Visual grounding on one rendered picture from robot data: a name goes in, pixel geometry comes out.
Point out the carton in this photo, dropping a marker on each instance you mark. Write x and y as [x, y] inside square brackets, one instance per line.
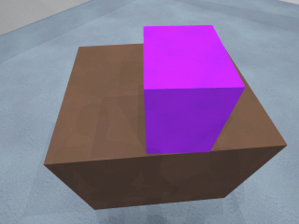
[190, 88]

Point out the pedestal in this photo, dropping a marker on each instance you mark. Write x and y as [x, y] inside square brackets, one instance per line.
[98, 145]

